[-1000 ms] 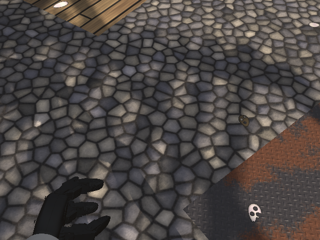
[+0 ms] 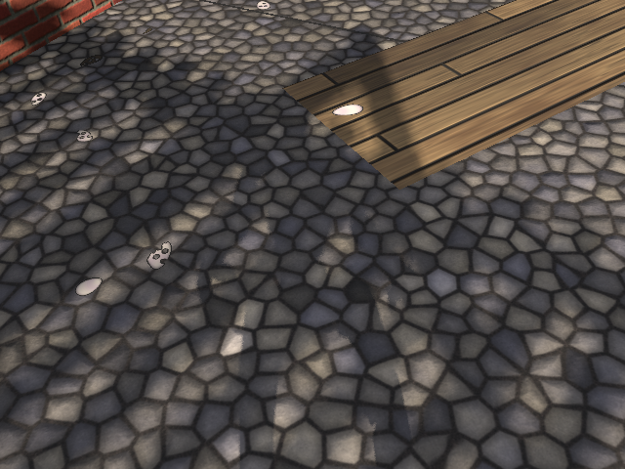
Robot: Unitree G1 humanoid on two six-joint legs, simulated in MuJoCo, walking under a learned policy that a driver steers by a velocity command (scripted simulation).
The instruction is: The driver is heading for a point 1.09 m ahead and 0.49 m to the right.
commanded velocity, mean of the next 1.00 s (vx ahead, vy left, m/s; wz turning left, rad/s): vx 0.96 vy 0.00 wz -0.62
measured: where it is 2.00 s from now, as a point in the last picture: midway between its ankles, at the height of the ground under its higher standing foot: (599, 248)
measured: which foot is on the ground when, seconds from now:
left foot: down 0.00-0.06, up 0.08-0.50, down 0.52-0.98, up 1.00-1.00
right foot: up 0.00-0.06, down 0.08-0.54, up 0.56-0.94, down 0.96-1.00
